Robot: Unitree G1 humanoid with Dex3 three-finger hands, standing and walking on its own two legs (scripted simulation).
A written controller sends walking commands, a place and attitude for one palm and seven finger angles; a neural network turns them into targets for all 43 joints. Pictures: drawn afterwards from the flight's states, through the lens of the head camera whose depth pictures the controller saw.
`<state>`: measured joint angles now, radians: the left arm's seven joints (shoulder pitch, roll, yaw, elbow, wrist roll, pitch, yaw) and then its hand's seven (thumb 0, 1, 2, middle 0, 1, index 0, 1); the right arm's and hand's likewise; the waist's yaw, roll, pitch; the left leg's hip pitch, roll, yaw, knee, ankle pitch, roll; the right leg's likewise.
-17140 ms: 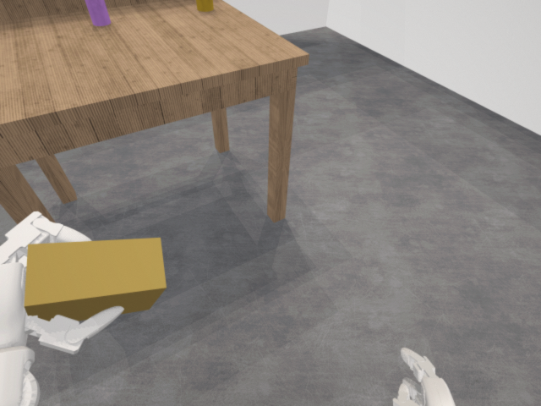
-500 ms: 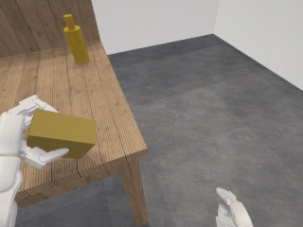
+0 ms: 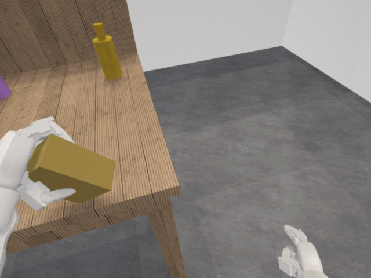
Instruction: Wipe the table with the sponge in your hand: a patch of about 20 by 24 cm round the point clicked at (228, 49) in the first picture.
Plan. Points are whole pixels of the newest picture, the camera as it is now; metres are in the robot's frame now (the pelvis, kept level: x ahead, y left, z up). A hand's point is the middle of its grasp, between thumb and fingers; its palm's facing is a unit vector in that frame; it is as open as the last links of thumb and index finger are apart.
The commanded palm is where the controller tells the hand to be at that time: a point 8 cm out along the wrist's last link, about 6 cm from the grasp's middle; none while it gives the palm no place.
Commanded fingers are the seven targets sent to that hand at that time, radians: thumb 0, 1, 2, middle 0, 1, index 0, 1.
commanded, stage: turn the palm down, sponge in hand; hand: left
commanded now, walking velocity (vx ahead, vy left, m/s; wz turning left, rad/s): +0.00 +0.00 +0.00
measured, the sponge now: (78, 176) +0.24 +0.24 +0.15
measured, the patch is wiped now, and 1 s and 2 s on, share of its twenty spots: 0.00 0.00 0.00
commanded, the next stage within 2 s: move the sponge above the wiping area in 1.46 s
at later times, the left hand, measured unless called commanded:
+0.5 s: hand (15, 157) +0.22 +0.31 +0.22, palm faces +0.32 -0.30 -0.90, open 10.2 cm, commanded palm +0.17 +0.31 +0.28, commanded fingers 0.00 0.10 1.30 -1.20 -1.60 -1.20 -1.60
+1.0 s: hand (4, 154) +0.21 +0.30 +0.24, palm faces +0.30 -0.10 -0.95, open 10.2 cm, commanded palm +0.15 +0.30 +0.30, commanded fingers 0.00 0.10 1.30 -1.20 -1.60 -1.20 -1.60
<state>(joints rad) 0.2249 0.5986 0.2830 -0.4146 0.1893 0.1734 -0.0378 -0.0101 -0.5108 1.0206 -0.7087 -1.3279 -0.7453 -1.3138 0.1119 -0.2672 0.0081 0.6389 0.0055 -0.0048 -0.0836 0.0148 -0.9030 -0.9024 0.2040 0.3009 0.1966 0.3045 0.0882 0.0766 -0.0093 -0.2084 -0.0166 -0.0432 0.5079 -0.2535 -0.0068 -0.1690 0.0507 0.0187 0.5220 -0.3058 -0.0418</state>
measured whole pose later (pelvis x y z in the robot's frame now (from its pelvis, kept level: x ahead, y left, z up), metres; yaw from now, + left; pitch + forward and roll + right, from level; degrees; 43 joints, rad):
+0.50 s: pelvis -0.02 +0.03 +0.01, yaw -1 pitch -5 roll +0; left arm 0.05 0.65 0.13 -0.46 0.50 0.52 -0.08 -0.01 -0.51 1.02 -0.71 -1.33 -0.75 -1.31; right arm 0.02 -0.27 0.07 0.65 0.04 0.07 -0.08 0.02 -0.90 -0.90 0.21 0.30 0.20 0.30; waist 0.12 0.11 0.01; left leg -0.16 -0.05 -0.01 0.43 -0.19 0.03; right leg -0.13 0.02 0.05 0.45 -0.24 0.00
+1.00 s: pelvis -0.05 +0.03 +0.00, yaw -1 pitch -6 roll +1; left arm -0.09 0.67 0.03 -0.40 0.71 0.58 -0.16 -0.01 -0.51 1.02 -0.71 -1.33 -0.75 -1.31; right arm -0.03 -0.27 0.09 0.66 0.04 0.11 -0.07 0.02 -0.90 -0.90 0.21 0.30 0.20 0.30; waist 0.14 0.14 0.01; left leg -0.16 -0.05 -0.01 0.40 -0.14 0.03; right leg -0.15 0.02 0.05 0.46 -0.21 -0.01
